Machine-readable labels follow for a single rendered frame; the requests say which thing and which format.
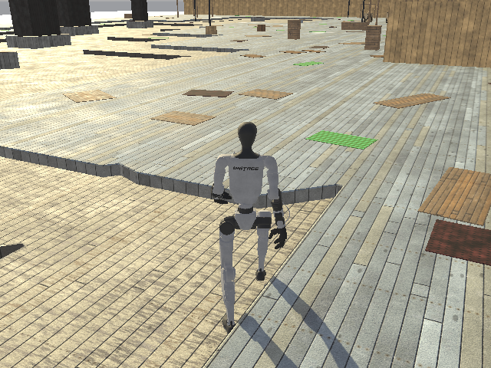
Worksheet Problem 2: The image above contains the robot left upper arm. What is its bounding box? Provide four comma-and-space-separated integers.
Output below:
213, 154, 231, 195

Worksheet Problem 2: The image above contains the robot left forearm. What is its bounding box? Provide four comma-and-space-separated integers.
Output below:
211, 183, 222, 199

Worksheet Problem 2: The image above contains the robot right forearm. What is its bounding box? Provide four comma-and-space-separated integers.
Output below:
271, 189, 285, 228

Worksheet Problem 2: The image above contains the right robot thigh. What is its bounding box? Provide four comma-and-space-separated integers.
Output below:
256, 210, 272, 238

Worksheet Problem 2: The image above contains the robot right upper arm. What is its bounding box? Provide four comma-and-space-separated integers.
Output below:
262, 155, 279, 200

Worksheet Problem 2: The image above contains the right robot hand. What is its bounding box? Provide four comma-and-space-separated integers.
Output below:
269, 227, 287, 249

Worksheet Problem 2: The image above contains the left robot hand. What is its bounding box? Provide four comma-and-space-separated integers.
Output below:
214, 192, 232, 204

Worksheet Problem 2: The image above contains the robot left foot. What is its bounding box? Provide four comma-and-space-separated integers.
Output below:
222, 315, 236, 334

